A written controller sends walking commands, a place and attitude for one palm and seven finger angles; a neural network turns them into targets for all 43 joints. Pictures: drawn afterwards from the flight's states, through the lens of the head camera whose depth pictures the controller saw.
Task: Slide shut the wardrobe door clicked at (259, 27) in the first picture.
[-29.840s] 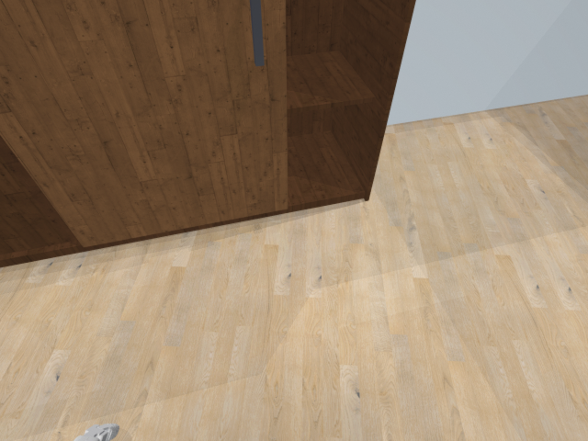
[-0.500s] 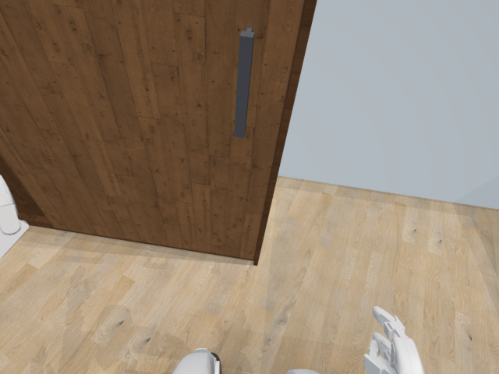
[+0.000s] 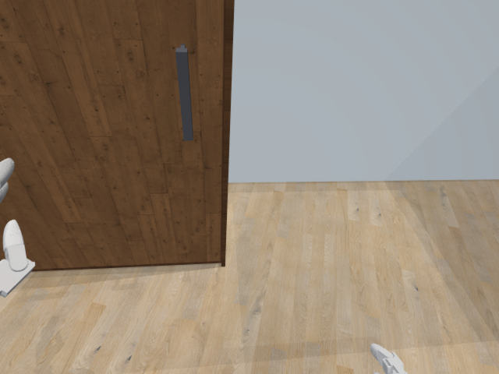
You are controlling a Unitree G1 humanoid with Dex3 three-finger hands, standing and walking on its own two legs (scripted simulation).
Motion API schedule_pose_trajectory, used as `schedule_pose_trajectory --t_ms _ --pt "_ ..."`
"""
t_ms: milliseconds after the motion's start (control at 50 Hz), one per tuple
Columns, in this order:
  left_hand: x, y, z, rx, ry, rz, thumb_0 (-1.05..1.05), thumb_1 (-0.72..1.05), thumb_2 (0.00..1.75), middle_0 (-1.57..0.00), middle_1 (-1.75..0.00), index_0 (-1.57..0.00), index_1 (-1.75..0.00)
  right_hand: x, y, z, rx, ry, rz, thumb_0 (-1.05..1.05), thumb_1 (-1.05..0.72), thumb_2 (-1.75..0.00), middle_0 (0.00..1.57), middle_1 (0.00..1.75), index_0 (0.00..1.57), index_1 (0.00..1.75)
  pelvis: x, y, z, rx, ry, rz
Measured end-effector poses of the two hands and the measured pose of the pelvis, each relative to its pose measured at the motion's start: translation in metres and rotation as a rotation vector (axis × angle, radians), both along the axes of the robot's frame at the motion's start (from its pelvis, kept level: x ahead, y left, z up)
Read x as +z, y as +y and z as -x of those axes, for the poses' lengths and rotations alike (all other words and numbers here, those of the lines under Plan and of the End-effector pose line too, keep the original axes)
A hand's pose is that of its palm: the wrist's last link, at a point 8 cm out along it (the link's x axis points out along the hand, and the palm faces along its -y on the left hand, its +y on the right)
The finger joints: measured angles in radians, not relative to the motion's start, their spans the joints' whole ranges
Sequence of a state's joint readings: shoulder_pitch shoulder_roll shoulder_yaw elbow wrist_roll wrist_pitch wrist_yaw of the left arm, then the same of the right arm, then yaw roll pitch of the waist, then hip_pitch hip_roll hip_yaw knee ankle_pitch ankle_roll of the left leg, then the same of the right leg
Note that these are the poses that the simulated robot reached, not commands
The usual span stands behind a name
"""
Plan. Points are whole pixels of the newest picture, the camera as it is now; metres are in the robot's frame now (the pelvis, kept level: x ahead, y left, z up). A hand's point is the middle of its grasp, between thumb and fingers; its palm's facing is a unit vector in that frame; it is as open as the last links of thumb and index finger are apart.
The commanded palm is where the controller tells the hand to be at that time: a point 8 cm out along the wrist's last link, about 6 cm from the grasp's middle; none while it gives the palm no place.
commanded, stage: stop stepping back and stand still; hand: left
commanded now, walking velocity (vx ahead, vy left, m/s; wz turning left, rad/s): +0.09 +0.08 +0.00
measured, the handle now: (185, 94) +0.73 +0.19 +0.11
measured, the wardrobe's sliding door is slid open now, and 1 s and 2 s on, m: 0.00 0.00 0.00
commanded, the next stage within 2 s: let the arm hang, fingers relaxed in 0.76 s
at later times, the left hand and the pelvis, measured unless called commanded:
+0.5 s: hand (9, 264) +0.19 +0.28 +0.17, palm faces +0.46 -0.76 -0.45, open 7.4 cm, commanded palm +0.14 +0.32 +0.18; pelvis +0.00 +0.02 -0.01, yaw +0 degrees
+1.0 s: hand (60, 328) +0.20 +0.29 -0.02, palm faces +0.13 -0.88 -0.46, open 7.4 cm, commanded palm none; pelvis -0.01 +0.04 -0.01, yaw +2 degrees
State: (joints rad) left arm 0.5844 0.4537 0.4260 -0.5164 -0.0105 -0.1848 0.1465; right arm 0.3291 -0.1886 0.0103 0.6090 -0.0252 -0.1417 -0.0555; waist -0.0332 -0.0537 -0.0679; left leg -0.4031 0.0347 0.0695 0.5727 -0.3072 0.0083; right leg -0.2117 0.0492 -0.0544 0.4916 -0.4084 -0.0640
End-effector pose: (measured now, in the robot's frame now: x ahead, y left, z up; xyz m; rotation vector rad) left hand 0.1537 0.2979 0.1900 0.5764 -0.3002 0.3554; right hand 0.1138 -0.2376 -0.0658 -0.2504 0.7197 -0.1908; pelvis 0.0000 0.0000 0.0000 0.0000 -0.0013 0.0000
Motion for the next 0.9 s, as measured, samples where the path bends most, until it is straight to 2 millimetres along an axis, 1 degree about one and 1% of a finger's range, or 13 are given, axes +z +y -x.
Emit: schedule_pose_trajectory --t_ms 60,120,200,280,400,480,560,620,700,780,860,880,900 --pt "0.006 -0.002 0.011 -0.004 -0.033 -0.011 0.01 0.89 0.90 -0.21 -0.30 -0.21 -0.31 -0.011 -0.010 0.014 -0.004 0.058 0.013 0.01 -0.90 -0.89 0.20 0.30 0.20 0.30 -0.002 0.001 0.010 -0.016 -0.019 0.001" --pt "0.006 0.006 0.014 0.037 -0.069 0.029 0.01 0.88 0.90 -0.21 -0.30 -0.21 -0.31 -0.016 -0.014 0.025 -0.023 0.088 0.018 0.01 -0.90 -0.89 0.20 0.30 0.20 0.30 0.000 0.003 0.010 -0.012 -0.028 -0.009" --pt "-0.003 0.017 0.012 0.072 -0.086 0.080 0.01 0.89 0.90 -0.21 -0.30 -0.21 -0.31 -0.019 -0.013 0.027 -0.033 0.070 0.042 0.02 -0.90 -0.89 0.20 0.30 0.20 0.30 -0.005 0.011 0.009 0.001 -0.035 -0.006" --pt "-0.009 0.021 0.007 0.055 -0.083 0.077 0.01 0.89 0.90 -0.21 -0.30 -0.21 -0.31 -0.023 -0.002 0.017 -0.039 0.032 0.034 0.02 -0.90 -0.89 0.20 0.30 0.20 0.30 -0.012 0.019 0.011 -0.003 -0.046 -0.008" --pt "-0.001 0.014 0.004 0.049 -0.031 0.002 0.01 0.89 0.90 -0.21 -0.30 -0.21 -0.31 -0.023 0.025 -0.003 0.020 -0.003 -0.060 0.02 -0.90 -0.89 0.20 0.30 0.20 0.30 -0.009 0.014 0.008 0.010 -0.032 0.001" --pt "0.001 0.014 0.005 0.054 -0.022 0.011 0.01 0.89 0.90 -0.21 -0.30 -0.21 -0.31 -0.024 0.034 -0.017 0.062 0.018 -0.082 0.01 -0.90 -0.89 0.20 0.30 0.20 0.30 -0.006 0.015 0.001 0.003 -0.014 0.001" --pt "-0.003 0.022 -0.003 0.069 -0.020 0.036 0.01 0.89 0.90 -0.21 -0.30 -0.21 -0.31 -0.023 0.037 -0.032 0.071 0.024 -0.066 0.01 -0.90 -0.89 0.21 0.30 0.21 0.30 -0.005 0.021 -0.007 0.006 -0.012 0.003" --pt "-0.009 0.028 -0.010 0.080 0.014 0.056 0.01 0.89 0.90 -0.21 -0.30 -0.21 -0.31 -0.016 0.038 -0.044 0.063 0.002 -0.058 0.02 -0.90 -0.89 0.21 0.30 0.21 0.30 -0.003 0.025 -0.008 -0.004 -0.010 -0.001" --pt "-0.011 0.027 -0.017 0.059 0.046 0.057 0.01 0.89 0.90 -0.21 -0.30 -0.21 -0.31 -0.005 0.038 -0.056 0.060 -0.045 -0.050 0.01 -0.90 -0.89 0.20 0.30 0.20 0.30 0.000 0.027 -0.007 -0.006 -0.002 0.001" --pt "-0.008 0.023 -0.017 0.027 0.052 0.045 0.02 0.89 0.90 -0.21 -0.30 -0.21 -0.31 0.003 0.036 -0.061 0.055 -0.069 -0.040 0.01 -0.90 -0.89 0.20 0.30 0.20 0.30 0.001 0.027 -0.006 -0.009 0.007 0.006" --pt "-0.006 0.025 -0.012 0.022 0.052 0.037 0.01 0.89 0.90 -0.21 -0.30 -0.21 -0.31 0.005 0.034 -0.058 0.045 -0.063 -0.028 0.01 -0.90 -0.89 0.20 0.30 0.20 0.30 0.002 0.028 -0.005 -0.010 0.011 0.010" --pt "-0.013 0.027 -0.013 0.015 0.070 0.036 0.01 0.89 0.90 -0.21 -0.30 -0.21 -0.31 0.002 0.032 -0.057 0.058 -0.062 -0.034 0.01 -0.90 -0.89 0.20 0.30 0.20 0.30 0.001 0.029 -0.004 -0.004 0.014 0.012" --pt "-0.030 0.030 -0.018 0.011 0.135 0.051 0.01 0.89 0.90 -0.20 -0.30 -0.21 -0.31 -0.004 0.030 -0.056 0.079 -0.042 -0.040 0.01 -0.90 -0.89 0.20 0.30 0.20 0.30 0.000 0.031 -0.002 0.005 0.018 0.013"
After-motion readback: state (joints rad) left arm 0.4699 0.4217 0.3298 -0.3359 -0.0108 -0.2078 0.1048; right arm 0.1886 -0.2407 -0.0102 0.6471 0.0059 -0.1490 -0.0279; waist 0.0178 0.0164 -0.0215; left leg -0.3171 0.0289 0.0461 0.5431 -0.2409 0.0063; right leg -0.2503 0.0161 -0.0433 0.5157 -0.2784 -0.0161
